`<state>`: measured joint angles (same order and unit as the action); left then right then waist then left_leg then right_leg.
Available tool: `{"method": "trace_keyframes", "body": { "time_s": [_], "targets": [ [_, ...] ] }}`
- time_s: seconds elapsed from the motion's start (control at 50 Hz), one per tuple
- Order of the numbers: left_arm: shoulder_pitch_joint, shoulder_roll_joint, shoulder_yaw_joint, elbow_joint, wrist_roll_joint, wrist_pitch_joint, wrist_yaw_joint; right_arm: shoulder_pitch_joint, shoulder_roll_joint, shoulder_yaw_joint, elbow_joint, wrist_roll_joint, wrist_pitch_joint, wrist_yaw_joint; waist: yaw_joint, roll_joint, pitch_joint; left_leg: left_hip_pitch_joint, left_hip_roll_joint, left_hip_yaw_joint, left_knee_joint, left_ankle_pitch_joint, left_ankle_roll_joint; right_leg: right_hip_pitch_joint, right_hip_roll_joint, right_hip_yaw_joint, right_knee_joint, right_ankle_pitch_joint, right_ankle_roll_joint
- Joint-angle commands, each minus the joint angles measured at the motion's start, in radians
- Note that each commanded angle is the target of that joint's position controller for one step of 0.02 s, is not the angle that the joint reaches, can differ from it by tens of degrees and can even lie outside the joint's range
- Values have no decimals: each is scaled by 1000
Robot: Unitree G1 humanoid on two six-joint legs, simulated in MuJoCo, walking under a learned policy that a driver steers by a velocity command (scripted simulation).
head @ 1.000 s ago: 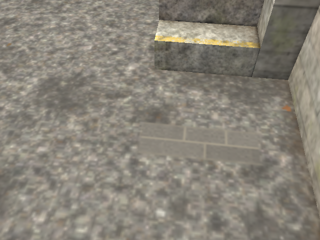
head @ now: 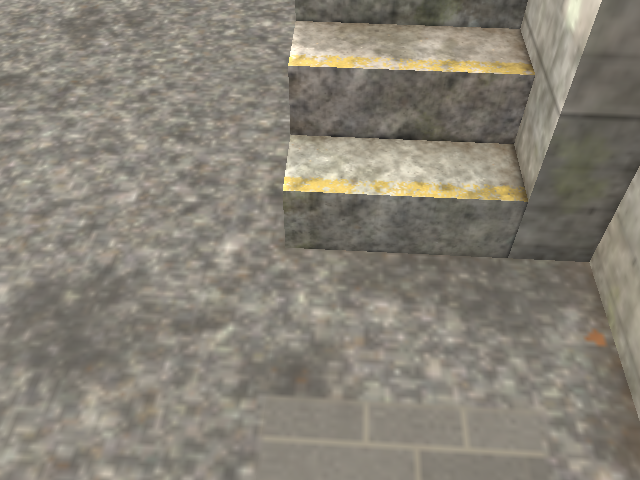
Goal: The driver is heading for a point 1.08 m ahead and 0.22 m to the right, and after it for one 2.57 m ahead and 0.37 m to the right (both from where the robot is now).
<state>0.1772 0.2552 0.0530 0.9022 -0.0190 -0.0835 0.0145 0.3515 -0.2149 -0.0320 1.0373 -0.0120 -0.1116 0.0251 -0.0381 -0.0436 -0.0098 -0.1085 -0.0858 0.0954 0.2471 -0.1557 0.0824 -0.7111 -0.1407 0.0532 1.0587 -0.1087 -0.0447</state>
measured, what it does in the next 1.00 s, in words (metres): walks ahead, turning right: right foot, then left foot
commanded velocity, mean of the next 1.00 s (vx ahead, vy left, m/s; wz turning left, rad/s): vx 0.50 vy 0.00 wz -0.40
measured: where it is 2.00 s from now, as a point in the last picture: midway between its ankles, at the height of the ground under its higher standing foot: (342, 336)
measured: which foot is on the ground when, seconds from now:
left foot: down 0.00-0.28, up 0.30-0.78, down 0.80-1.00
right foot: up 0.00-0.28, down 0.30-0.80, up 0.82-1.00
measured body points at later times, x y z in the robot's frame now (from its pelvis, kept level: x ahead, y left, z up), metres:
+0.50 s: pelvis +0.29 -0.09 +0.00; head +0.32 -0.11 +0.44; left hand +0.43 +0.15 -0.12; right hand +0.37 -0.38 -0.12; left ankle +0.35 +0.08 -0.66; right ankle +0.30 -0.15 -0.75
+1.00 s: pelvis +0.58 -0.11 +0.00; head +0.61 -0.12 +0.45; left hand +0.82 +0.07 -0.11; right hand +0.53 -0.39 -0.12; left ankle +0.64 -0.03 -0.75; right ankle +0.51 -0.24 -0.67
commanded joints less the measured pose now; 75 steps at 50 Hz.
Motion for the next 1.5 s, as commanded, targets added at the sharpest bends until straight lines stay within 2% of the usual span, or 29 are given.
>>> {"method": "trace_keyframes", "body": {
  "time_s": [0.02,0.2,0.24,0.28,0.3,0.32,0.34,0.36,0.4,0.42,0.5,0.66,0.76,0.78,0.8,0.82,0.84,0.86,0.9,0.96,1.04,1.16,1.18,1.2,1.22,1.24,1.28,1.34,1.5],
  "targets": [
    [17,28,5,-39,1,0,-8,-40,-140,-20,-58,-2,-14,-21,35,77,65,-61,288,-131,-152,197,130,-24,-12,27,-149,166,5],
    [-225,10,-14,-168,-5,-7,-69,61,-177,-26,-27,14,26,-37,-38,76,115,230,359,1,-46,341,74,-71,59,-73,-429,94,-40],
    [-181,38,0,-185,-3,-8,-82,21,-207,-33,-49,15,40,-44,6,116,64,241,360,39,83,675,51,57,115,-141,-435,-17,-73],
    [74,121,48,-132,-7,-6,-81,-17,-218,-34,-77,11,56,-53,142,130,-87,159,314,92,431,896,8,412,207,-178,-491,-7,-128],
    [249,227,87,-101,-3,2,-62,-14,-202,-23,-111,2,47,-55,206,20,-198,-99,263,102,760,614,-35,737,66,70,-525,9,-199],
    [257,311,98,-107,-2,1,-58,101,-38,28,-147,-18,7,-27,90,-224,-321,-555,35,-4,1114,-345,-92,1099,-191,653,-628,-124,-397],
    [300,219,76,-108,6,-1,-51,-5,-144,4,-160,22,-42,-11,160,-131,-380,-671,51,-201,1211,-385,-61,1145,-202,772,-747,-153,-384],
    [248,171,63,-113,11,-4,-45,-105,-186,-9,-203,54,-64,-6,157,-102,-231,-748,104,-201,1190,-298,-34,1047,-164,609,-750,-68,-325],
    [84,107,42,-165,10,-4,-47,-144,-181,-17,-209,25,-63,-21,68,73,-100,-630,181,-185,1022,-170,-38,728,-84,381,-780,133,-266],
    [50,90,34,-181,20,-5,-46,-120,-181,-24,-215,19,-46,-22,29,59,-85,-555,203,-193,975,-151,-48,633,-57,333,-807,179,-259],
    [90,148,44,-188,6,-1,-25,-131,-140,-24,-265,-17,-1,-32,-5,26,-27,-514,188,-160,778,-78,-130,465,-11,240,-849,255,-269],
    [217,171,53,-169,-1,8,5,-414,-141,-18,-379,10,-23,-16,104,-52,18,-447,95,-162,304,261,-139,487,37,252,-799,-19,-166],
    [189,163,44,-160,11,19,8,-305,-202,-44,-363,5,-47,0,32,-103,-1,-296,74,-144,205,113,-58,632,-16,316,-626,187,-111],
    [164,137,31,-166,16,22,9,-202,-225,-57,-342,0,-53,1,-28,-72,-69,-133,82,-137,189,112,-23,605,37,273,-491,310,-72],
    [154,97,9,-189,37,22,6,-26,-278,-70,-317,-15,-55,-4,-97,4,-220,153,223,-283,232,104,53,458,100,211,-219,188,-39],
    [347,8,-21,-190,2,7,-6,77,-369,-99,-273,-16,-44,4,-18,395,-342,517,445,-791,138,-54,239,79,253,95,134,-354,25],
    [370,89,-12,-142,-19,-3,-4,77,-286,-83,-270,8,-49,6,-36,317,-295,485,493,-962,45,-224,252,-50,203,156,300,-433,22],
    [226,159,1,-160,-23,-8,-4,-2,-227,-68,-292,14,-48,-1,-52,192,-141,356,455,-794,34,-188,206,-99,160,148,338,-347,17],
    [77,170,6,-193,15,-10,0,-103,-192,-46,-303,-3,-39,-5,-11,61,-33,113,366,-526,20,150,164,-6,84,76,246,-248,26],
    [73,112,-7,-218,23,-2,-9,-104,-172,-31,-278,6,-30,6,42,113,-16,-5,276,-388,-26,312,158,114,48,23,60,-240,41],
    [-43,50,-46,-273,35,-23,-9,-117,-250,-54,-281,43,-13,-6,28,122,22,-99,229,-323,-62,276,171,228,76,-41,-328,-161,98],
    [-141,143,-30,-304,14,-53,3,-66,-265,-69,-274,46,2,-14,4,134,-9,-6,245,-408,49,265,107,355,130,-5,-620,44,91],
    [-56,201,-6,-293,19,-48,32,-29,-245,-63,-249,68,42,-15,69,219,-29,-35,86,-266,218,263,50,492,138,-29,-700,123,61],
    [99,280,17,-227,39,-48,65,-43,-180,-36,-309,20,60,2,95,180,-114,-203,30,-251,376,209,-11,744,50,18,-655,305,13],
    [264,335,31,-197,73,-40,89,-55,-101,-11,-370,-30,67,12,135,-26,-230,-421,-41,-260,625,-340,-63,987,-240,313,-581,643,-79],
    [261,341,32,-194,93,-20,100,90,-115,-13,-351,-11,73,19,74,-119,-329,-516,-50,-322,850,-594,-98,1006,-449,550,-560,787,-249],
    [180,252,25,-194,36,-1,109,-2,-230,-29,-383,17,95,27,83,-108,-237,-656,69,-270,1038,-403,-131,905,-367,451,-676,222,-210],
    [43,234,18,-185,27,29,99,-81,-201,-13,-423,-6,137,27,26,-97,-26,-573,134,-201,938,-242,-139,550,-230,198,-799,-49,-91],
    [-28,318,69,-202,23,15,53,-68,-176,-17,-439,3,143,47,-21,-198,-49,-201,131,-96,501,-49,-123,391,-190,-74,-848,-44,-49]
  ]
}}
Velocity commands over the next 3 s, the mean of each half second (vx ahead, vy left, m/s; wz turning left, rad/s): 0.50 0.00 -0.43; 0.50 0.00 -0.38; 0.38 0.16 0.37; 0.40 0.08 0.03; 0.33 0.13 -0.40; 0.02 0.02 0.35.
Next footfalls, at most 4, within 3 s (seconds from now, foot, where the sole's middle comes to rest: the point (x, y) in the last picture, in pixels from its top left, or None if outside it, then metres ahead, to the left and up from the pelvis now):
0.30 right None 0.34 -0.16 -0.78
0.80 left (343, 413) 0.67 -0.05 -0.78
1.22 right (465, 375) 0.76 -0.34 -0.78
1.58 left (311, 336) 0.88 0.01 -0.78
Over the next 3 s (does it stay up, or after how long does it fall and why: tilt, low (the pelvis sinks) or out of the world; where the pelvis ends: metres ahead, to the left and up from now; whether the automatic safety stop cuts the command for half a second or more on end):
stays up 1.14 0.03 0.18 its command is cut before an obstacle after 1.2 s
